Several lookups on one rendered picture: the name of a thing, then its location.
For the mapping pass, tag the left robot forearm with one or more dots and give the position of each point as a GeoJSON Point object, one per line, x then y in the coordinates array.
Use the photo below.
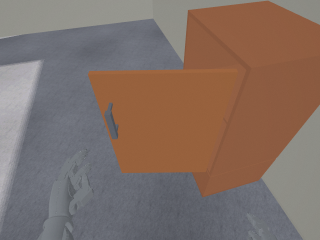
{"type": "Point", "coordinates": [57, 228]}

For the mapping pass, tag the cupboard door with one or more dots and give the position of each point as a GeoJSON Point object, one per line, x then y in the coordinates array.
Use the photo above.
{"type": "Point", "coordinates": [168, 120]}

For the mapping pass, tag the right robot hand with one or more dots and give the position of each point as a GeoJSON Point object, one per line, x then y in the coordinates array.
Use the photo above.
{"type": "Point", "coordinates": [261, 228]}

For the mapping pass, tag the left robot hand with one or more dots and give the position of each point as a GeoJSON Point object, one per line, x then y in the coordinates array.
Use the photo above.
{"type": "Point", "coordinates": [64, 200]}

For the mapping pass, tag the handle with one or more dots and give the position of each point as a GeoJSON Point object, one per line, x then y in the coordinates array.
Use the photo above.
{"type": "Point", "coordinates": [113, 128]}

